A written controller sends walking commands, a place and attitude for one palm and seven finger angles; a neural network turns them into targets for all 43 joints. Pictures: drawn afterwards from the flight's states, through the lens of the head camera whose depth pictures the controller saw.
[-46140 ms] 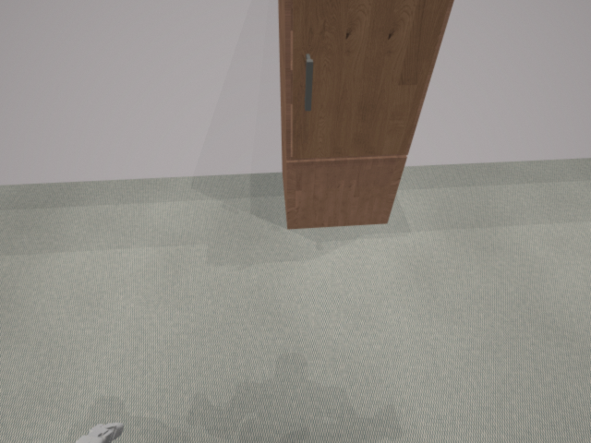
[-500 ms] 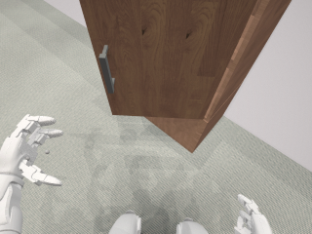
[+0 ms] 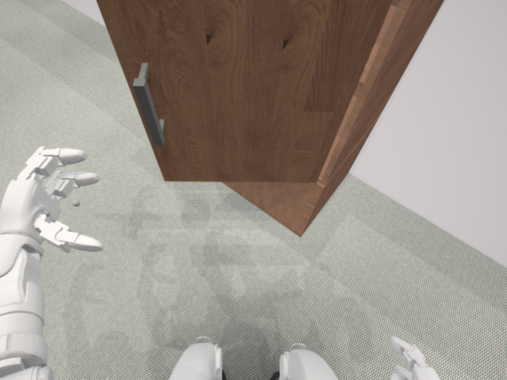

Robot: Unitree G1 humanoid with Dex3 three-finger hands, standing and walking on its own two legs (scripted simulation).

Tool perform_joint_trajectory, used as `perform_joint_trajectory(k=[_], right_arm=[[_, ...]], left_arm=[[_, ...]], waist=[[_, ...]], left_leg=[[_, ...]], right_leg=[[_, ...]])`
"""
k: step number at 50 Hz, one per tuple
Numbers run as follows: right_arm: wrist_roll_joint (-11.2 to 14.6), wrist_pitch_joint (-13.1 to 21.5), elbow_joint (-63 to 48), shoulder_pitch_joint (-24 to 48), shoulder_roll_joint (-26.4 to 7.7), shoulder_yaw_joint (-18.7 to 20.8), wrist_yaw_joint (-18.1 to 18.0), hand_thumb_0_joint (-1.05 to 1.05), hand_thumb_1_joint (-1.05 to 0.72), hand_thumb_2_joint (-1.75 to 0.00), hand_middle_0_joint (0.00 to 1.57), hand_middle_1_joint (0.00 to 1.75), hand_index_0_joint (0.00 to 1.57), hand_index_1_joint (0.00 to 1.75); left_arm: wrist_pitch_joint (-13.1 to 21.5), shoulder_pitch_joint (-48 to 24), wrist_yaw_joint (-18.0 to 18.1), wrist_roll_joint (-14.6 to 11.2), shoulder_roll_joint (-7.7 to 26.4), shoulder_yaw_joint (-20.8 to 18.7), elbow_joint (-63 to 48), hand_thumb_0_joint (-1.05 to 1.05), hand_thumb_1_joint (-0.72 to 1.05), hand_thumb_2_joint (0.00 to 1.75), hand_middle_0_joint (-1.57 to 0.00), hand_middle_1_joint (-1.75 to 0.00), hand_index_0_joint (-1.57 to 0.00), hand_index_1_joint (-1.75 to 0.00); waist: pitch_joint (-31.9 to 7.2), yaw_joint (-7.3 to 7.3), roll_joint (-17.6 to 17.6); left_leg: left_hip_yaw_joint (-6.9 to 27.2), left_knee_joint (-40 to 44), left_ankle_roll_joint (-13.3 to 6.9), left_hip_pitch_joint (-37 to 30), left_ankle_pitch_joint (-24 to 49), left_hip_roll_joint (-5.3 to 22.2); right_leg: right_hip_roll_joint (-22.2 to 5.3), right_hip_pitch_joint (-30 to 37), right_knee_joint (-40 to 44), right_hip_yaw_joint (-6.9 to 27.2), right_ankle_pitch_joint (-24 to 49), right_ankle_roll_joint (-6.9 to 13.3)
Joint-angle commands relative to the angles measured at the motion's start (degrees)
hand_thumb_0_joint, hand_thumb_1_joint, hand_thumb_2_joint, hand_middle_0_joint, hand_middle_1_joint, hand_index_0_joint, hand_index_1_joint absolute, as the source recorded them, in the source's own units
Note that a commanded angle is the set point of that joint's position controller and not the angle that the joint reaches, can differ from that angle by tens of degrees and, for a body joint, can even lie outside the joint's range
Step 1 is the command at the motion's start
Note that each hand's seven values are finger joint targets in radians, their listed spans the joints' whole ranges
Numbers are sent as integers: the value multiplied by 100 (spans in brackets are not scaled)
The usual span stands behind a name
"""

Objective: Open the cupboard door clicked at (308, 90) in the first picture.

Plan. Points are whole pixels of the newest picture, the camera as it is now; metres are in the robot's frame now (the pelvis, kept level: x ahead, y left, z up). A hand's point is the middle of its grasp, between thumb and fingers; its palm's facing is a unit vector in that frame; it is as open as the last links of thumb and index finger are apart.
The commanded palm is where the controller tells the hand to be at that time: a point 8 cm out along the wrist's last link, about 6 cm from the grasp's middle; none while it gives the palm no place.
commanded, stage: move the hooked fingers beside the handle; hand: left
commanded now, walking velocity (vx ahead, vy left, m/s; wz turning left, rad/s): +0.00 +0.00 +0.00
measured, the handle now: (152, 108) +0.57 +0.20 +0.03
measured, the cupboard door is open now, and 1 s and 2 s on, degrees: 39 39 39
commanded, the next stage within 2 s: slide the fingers in behind the handle in 1.90 s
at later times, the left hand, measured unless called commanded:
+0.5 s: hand (96, 159) +0.44 +0.27 +0.04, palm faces +0.02 -1.00 -0.01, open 14.0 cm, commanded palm +0.42 +0.31 +0.04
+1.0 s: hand (112, 128) +0.51 +0.26 +0.04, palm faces +0.02 -1.00 -0.01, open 14.0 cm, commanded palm +0.50 +0.30 +0.04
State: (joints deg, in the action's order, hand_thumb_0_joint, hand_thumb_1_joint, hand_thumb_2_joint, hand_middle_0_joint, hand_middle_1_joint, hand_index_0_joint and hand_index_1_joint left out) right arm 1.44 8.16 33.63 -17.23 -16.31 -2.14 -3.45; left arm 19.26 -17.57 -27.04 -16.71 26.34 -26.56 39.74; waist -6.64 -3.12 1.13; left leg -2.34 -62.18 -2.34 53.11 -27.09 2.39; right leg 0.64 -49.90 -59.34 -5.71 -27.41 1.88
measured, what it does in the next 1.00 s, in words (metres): stands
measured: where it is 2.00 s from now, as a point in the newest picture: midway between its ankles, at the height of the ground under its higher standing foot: outside the picture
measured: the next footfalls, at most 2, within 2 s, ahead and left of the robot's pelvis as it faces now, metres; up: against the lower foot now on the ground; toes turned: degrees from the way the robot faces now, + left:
none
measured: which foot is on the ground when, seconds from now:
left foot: down 0.00-1.00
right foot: down 0.00-1.00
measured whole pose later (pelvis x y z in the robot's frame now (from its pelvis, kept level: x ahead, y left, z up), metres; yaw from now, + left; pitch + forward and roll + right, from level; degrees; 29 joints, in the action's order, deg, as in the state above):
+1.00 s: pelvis +0.00 +0.02 -0.02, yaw -2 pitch +26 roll -5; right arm -1.0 -2.3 36.1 -20.9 -16.8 -3.4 -1.7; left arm 22.2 -52.7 -22.3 -5.8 38.4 -28.4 68.5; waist -6.0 -10.6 1.6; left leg -1.7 -67.8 -3.8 66.0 -28.2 3.1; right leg 1.3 -61.4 -62.2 -6.1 -26.9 0.5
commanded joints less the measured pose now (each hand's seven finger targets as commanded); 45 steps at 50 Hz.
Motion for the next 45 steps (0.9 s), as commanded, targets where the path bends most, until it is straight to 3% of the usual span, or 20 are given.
perform_joint_trajectory(k=[1, 2, 4, 6, 9, 17, 20, 21, 25, 27, 28, 31, 34, 36, 38, 39, 42, 43, 45], right_arm=[[19, 141, -517, -356, -909, 413, -48, 0, -90, -90, 20, 30, 20, 30], [15, 132, -472, -371, -901, 415, -51, 0, -90, -90, 20, 30, 20, 30], [15, 94, -384, -445, -951, 421, -63, 0, -90, -90, 20, 30, 20, 30], [22, 59, -336, -468, -950, 421, -74, 0, -90, -90, 20, 30, 20, 30], [10, 5, -279, -551, -988, 422, -76, 0, -90, -90, 20, 30, 20, 30], [-37, -182, -188, -736, -1037, 419, -35, 0, -90, -90, 20, 30, 20, 30], [-59, -274, -155, -810, -1039, 407, 2, 0, -90, -90, 20, 30, 20, 30], [-66, -307, -124, -845, -1075, 405, 4, 0, -90, -90, 20, 30, 20, 30], [-93, -454, -114, -951, -1089, 403, 31, 0, -90, -90, 20, 30, 20, 30], [-88, -530, -123, -966, -1095, 380, 44, 0, -90, -90, 20, 30, 20, 30], [-108, -559, -122, -1000, -1126, 367, 29, 0, -90, -90, 20, 30, 20, 30], [-121, -659, -144, -1044, -1117, 356, 45, 0, -90, -90, 20, 30, 20, 30], [-146, -737, -99, -1143, -1128, 349, 68, 0, -90, -90, 20, 30, 20, 30], [-144, -784, -41, -1149, -1147, 344, 69, 0, -90, -90, 20, 30, 20, 30], [-160, -819, -22, -1207, -1141, 348, 73, 0, -90, -90, 20, 30, 20, 30], [-170, -843, 8, -1255, -1179, 349, 74, 0, -90, -90, 20, 30, 20, 30], [-171, -921, 48, -1303, -1189, 323, 75, 0, -90, -90, 20, 30, 20, 30], [-174, -932, 66, -1332, -1189, 303, 66, 0, -90, -90, 20, 30, 20, 30], [-195, -967, 72, -1390, -1203, 305, 67, 0, -90, -90, 20, 30, 20, 30]], left_arm=[[631, -1687, -23, -59, 1739, -452, -1106, 0, -50, 30, -30, -120, -30, -120], [666, -1879, -48, -76, 1630, -355, -1055, 0, -50, 30, -30, -120, -30, -120], [704, -2098, -102, -56, 1798, -458, -796, 0, -50, 30, -30, -120, -30, -120], [668, -2242, -149, -33, 1693, -336, -522, 0, -50, 30, -30, -120, -30, -120], [648, -2549, -162, 33, 1906, -417, -381, 0, -50, 30, -30, -120, -30, -120], [712, -3370, 122, 303, 2101, -430, 305, 0, -50, 30, -30, -120, -30, -120], [743, -3786, 195, 391, 1957, -239, 521, 0, -50, 30, -30, -120, -30, -120], [749, -3893, 222, 437, 2121, -324, 646, 0, -50, 30, -30, -120, -30, -120], [771, -4173, 272, 539, 2200, -319, 849, 0, -50, 30, -30, -120, -30, -120], [730, -4182, 294, 570, 2277, -370, 1165, 0, -50, 30, -30, -120, -30, -120], [765, -4293, 317, 561, 2490, -547, 1198, 0, -50, 30, -30, -120, -30, -120], [799, -4480, 325, 666, 2658, -565, 1165, 0, -50, 30, -30, -120, -30, -120], [863, -4762, 340, 714, 2711, -541, 1135, 0, -50, 30, -30, -120, -30, -120], [853, -5029, 331, 736, 2661, -423, 1242, 0, -50, 30, -30, -120, -30, -120], [832, -5181, 313, 728, 2482, -289, 1282, 0, -50, 30, -30, -120, -30, -120], [820, -5205, 313, 744, 2674, -417, 1287, 0, -50, 30, -30, -120, -30, -120], [675, -5281, 341, 801, 2623, -325, 1691, 0, -50, 30, -30, -120, -30, -120], [658, -5460, 355, 818, 2639, -292, 1738, 0, -50, 30, -30, -120, -30, -120], [637, -5732, 416, 902, 2700, -249, 1682, 0, -50, 30, -30, -120, -30, -120]], waist=[[-2265, 44, 548], [-2209, -38, 507], [-2248, -64, 479], [-2162, -120, 446], [-2300, -90, 632], [-2315, -179, 625], [-2419, -291, 732], [-2394, -281, 675], [-2631, -319, 760], [-2478, -356, 532], [-2495, -371, 435], [-2709, -350, 805], [-2844, -424, 874], [-2701, -549, 946], [-2730, -623, 1001], [-2899, -566, 1075], [-2651, -677, 924], [-2567, -745, 1026], [-2731, -787, 1084]], left_leg=[[399, 688, 64, -1428, 1900, -123], [407, 657, 52, -1447, 1890, -117], [430, 623, 49, -1393, 1849, -100], [432, 621, 39, -1342, 1717, -102], [499, 645, 60, -1517, 1887, -87], [622, 599, 102, -1614, 1892, -38], [660, 558, 115, -1750, 1938, -20], [697, 550, 123, -1733, 1919, 0], [707, 481, 131, -1835, 2145, 1], [669, 454, 96, -1542, 1953, -9], [688, 407, 73, -1435, 1976, -11], [662, 380, 102, -1574, 2158, -9], [719, 325, 121, -1773, 2391, 33], [776, 321, 127, -1753, 2221, 50], [844, 309, 133, -1932, 2381, 72], [848, 302, 157, -1998, 2445, 80], [887, 294, 144, -1783, 2270, 85], [892, 271, 133, -1780, 2282, 85], [930, 259, 148, -1881, 2321, 93]], right_leg=[[86, 1052, 638, 498, 1680, -48], [91, 966, 646, 497, 1674, -57], [111, 899, 620, 494, 1612, -48], [94, 795, 652, 494, 1490, -57], [98, 682, 605, 444, 1522, -32], [120, 234, 515, 335, 1286, -25], [135, -14, 473, 308, 1239, -40], [139, -58, 452, 294, 1202, -29], [149, -89, 410, 290, 1331, -36], [162, -26, 426, 311, 1297, -54], [175, -26, 374, 294, 1311, -44], [173, -20, 340, 325, 1434, -46], [208, -161, 323, 308, 1493, -51], [205, -371, 334, 287, 1333, -51], [220, -549, 321, 245, 1332, -35], [215, -497, 323, 248, 1346, -43], [215, -636, 337, 222, 1256, -55], [221, -773, 316, 211, 1238, -43], [214, -811, 320, 221, 1238, -57]])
